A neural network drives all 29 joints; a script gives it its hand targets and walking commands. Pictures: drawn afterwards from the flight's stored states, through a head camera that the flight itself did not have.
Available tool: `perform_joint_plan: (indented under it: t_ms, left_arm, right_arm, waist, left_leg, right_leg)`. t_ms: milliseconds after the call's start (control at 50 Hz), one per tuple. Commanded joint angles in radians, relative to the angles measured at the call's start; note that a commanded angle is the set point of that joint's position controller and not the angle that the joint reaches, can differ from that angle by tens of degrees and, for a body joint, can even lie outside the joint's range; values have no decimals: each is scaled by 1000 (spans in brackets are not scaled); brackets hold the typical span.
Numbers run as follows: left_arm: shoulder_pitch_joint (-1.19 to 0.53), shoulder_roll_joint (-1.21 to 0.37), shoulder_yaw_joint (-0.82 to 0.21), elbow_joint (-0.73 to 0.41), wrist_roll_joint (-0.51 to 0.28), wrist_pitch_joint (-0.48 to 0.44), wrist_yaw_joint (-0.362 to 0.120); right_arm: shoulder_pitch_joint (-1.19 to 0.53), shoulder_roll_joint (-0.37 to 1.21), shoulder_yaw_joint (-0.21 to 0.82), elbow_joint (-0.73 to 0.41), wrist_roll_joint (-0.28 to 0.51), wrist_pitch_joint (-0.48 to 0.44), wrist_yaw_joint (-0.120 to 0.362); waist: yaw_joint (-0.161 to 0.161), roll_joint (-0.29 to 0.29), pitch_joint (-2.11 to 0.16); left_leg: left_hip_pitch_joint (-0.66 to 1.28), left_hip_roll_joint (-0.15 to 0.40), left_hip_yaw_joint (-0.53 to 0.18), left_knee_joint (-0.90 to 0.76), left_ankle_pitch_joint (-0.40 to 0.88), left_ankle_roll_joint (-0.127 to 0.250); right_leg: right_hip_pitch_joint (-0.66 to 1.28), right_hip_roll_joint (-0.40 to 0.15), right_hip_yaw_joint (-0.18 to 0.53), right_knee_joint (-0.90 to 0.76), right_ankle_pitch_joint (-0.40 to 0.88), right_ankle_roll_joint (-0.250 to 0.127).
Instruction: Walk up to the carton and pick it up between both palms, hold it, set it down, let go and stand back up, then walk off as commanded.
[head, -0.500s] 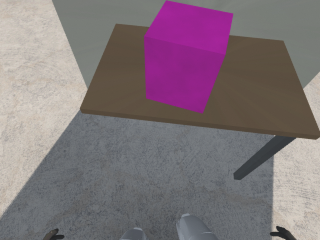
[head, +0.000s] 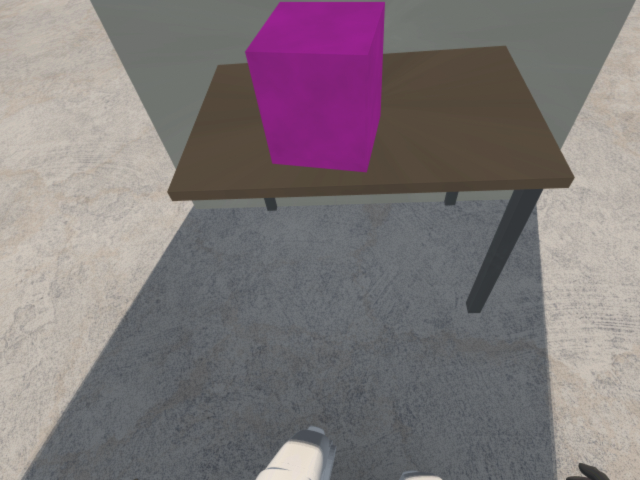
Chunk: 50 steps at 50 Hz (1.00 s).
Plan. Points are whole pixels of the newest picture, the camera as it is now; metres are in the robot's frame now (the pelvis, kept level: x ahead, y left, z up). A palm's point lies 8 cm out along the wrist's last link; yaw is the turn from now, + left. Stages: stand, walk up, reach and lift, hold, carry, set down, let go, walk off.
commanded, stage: walk off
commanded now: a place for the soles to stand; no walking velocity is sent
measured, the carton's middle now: (324, 88) +0.85 +0.03 +0.02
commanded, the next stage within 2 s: stand in 1.58 s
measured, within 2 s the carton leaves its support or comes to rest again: neither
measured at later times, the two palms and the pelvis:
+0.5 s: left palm out of the picture -0.04 +0.34 -0.09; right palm out of the picture -0.09 -0.31 -0.05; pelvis -0.08 +0.01 +0.03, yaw +5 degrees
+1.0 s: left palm out of the picture -0.01 +0.29 -0.10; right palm (602, 475) +0.16 -0.30 -0.10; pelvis +0.00 -0.02 +0.01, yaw +5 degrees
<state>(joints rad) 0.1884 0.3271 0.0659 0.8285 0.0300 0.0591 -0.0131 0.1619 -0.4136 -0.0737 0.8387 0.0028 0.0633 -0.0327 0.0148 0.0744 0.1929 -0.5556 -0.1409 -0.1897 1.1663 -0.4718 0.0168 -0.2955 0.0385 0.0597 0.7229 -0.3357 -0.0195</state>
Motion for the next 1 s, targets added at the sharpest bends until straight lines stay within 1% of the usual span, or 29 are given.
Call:
perform_joint_plan:
  t_ms: [0,60,120,140,180,200,220,240,260,280,300,340,400,460,520,540,580,620,640,660,680,700,760,800,840,880,920,960,980]
  left_arm:
    - [-113,308,110,-163,-3,-53,28]
    - [-12,304,109,-139,3,-59,22]
    - [21,311,104,-103,1,-50,8]
    - [7,333,109,-104,1,-42,4]
    - [-17,306,98,-91,-4,-26,-6]
    - [-22,268,86,-86,-5,-19,-6]
    - [-47,231,79,-89,-11,-20,-3]
    - [-150,195,85,-136,-14,-30,-8]
    - [-181,266,99,-122,-1,-47,0]
    - [-100,281,80,-82,-18,-60,-2]
    - [-26,274,77,-32,-32,-61,-4]
    - [65,281,89,22,-23,-62,-17]
    - [-8,285,90,-13,-15,-77,-26]
    - [-28,282,83,-20,-7,-78,-29]
    - [0,270,79,-12,-6,-87,-33]
    - [27,262,79,-10,-8,-88,-36]
    - [46,250,75,16,-14,-97,-30]
    - [123,268,81,55,-12,-112,-18]
    - [183,294,87,57,-10,-119,-12]
    - [250,362,97,51,-2,-130,-1]
    - [234,413,104,63,-11,-129,4]
    - [226,415,101,48,-14,-129,8]
    - [177,350,76,33,-18,-142,19]
    - [139,321,65,20,-19,-142,24]
    - [87,316,57,0,-12,-134,23]
    - [36,283,41,-20,-20,-124,21]
    - [-10,282,34,-5,-23,-108,17]
    - [-20,264,24,3,-33,-96,18]
    - [2,243,23,19,-39,-92,19]
  right_arm:
    - [136,-225,-66,-66,-14,-46,13]
    - [128,-190,-50,-71,-17,-61,28]
    - [145,-170,-45,-34,-23,-70,32]
    - [202,-177,-53,-2,-13,-73,36]
    - [299,-167,-59,48,-26,-86,27]
    - [353,-172,-68,80,-35,-95,18]
    - [353,-212,-78,77,-44,-96,17]
    - [341,-343,-92,87,-60,-111,25]
    - [176,-355,-79,39,-62,-120,25]
    - [93,-300,-59,19,-59,-137,23]
    - [75,-265,-57,24,-49,-143,17]
    - [121,-252,-62,37,-34,-150,15]
    - [169,-258,-63,42,-28,-153,27]
    - [184,-271,-74,30,-35,-146,32]
    - [146,-279,-75,14,-32,-141,42]
    - [112,-289,-77,10,-30,-135,44]
    - [78,-264,-65,5,-32,-124,48]
    - [113,-206,-45,27,-31,-114,50]
    - [99,-170,-32,-2,-35,-115,49]
    - [70,-114,-13,-33,-20,-120,50]
    - [65,-129,-10,-24,-26,-117,39]
    - [69,-180,-31,-15,-24,-123,29]
    - [69,-186,-37,0,-23,-125,33]
    - [45,-170,-37,-7,-32,-119,38]
    - [41,-168,-39,13,-24,-107,40]
    - [31,-145,-37,28,-24,-99,40]
    - [26,-144,-42,60,-13,-97,36]
    - [37,-173,-57,68,-24,-96,24]
    - [-13,-217,-58,67,-24,-93,24]
  waist:
    - [-31,-246,-124]
    - [17,-293,-200]
    - [27,-348,-161]
    - [10,-368,-184]
    - [-45,-329,-187]
    - [-88,-236,-194]
    - [-112,-53,-159]
    - [-142,177,-60]
    - [-84,4,112]
    - [-30,-58,115]
    - [-11,-54,77]
    - [-28,37,0]
    - [-59,113,10]
    - [-86,158,4]
    - [-69,144,-13]
    - [-54,208,-40]
    - [-30,138,-54]
    - [5,21,-137]
    - [32,-43,-180]
    - [59,-222,-184]
    - [60,-189,-163]
    - [42,-141,-124]
    - [28,-184,-106]
    - [9,-209,-94]
    - [-1,-259,-122]
    - [-26,-238,-132]
    - [-47,-255,-125]
    - [-62,-201,-149]
    - [-43,-115,-144]
  left_leg:
    - [3,47,12,134,68,-45]
    - [31,81,65,-154,-37,-65]
    - [153,95,144,-458,-177,-37]
    - [248,91,180,-582,-189,-9]
    - [437,55,268,-794,-36,27]
    - [564,69,260,-875,-45,47]
    - [626,178,69,-908,-158,91]
    - [307,500,-546,-1098,-606,189]
    - [85,563,-659,-1159,-670,241]
    - [125,490,-518,-1116,-488,196]
    - [266,414,-374,-1044,-361,135]
    - [439,351,-205,-1012,-252,96]
    - [398,365,-172,-1013,-300,159]
    - [392,372,-152,-1001,-280,164]
    - [297,392,-126,-978,-260,186]
    - [247,398,-87,-971,-260,176]
    - [197,369,-60,-880,-194,166]
    - [135,287,32,-670,-132,117]
    - [39,243,56,-552,-93,94]
    - [-91,140,146,-306,-84,32]
    - [-153,118,105,-216,-99,30]
    - [-101,175,49,-164,-80,33]
    - [-55,196,58,-243,-39,27]
    - [20,205,69,-307,-10,19]
    - [132,200,117,-426,32,9]
    - [307,186,152,-514,137,10]
    - [468,164,190,-643,280,12]
    - [543,165,166,-652,268,29]
    - [479,248,25,-694,316,57]
  right_leg:
    - [-6,-265,320,-390,-274,-190]
    - [166,-270,317,-408,-392,-172]
    - [117,-276,273,-456,-432,-170]
    - [89,-270,244,-460,-423,-168]
    - [-3,-195,116,-376,-415,-98]
    - [-114,-136,42,-259,-407,-42]
    - [-328,-66,-24,-55,-416,-12]
    - [-402,54,-18,221,-257,10]
    - [-355,-9,154,288,-127,12]
    - [-324,-29,184,282,-28,10]
    - [-374,-1,171,266,-8,10]
    - [-387,25,116,257,51,24]
    - [-335,12,60,170,35,53]
    - [-299,2,30,106,26,56]
    - [-157,-28,-19,-6,10,39]
    - [-67,-43,-40,-42,15,28]
    - [51,-45,-56,-194,-15,6]
    - [249,1,-41,-266,-19,-9]
    - [361,-44,61,-285,-108,-39]
    - [408,-253,425,-434,-208,-103]
    - [348,-423,668,-491,-188,-209]
    - [265,-443,655,-479,-97,-268]
    - [278,-351,384,-377,256,-211]
    - [192,-320,294,-355,344,-201]
    - [129,-270,194,-329,347,-180]
    - [-18,-218,120,-309,329,-137]
    - [-146,-181,106,-264,265,-108]
    - [-206,-177,137,-223,223,-81]
    - [-208,-117,122,-200,140,-48]
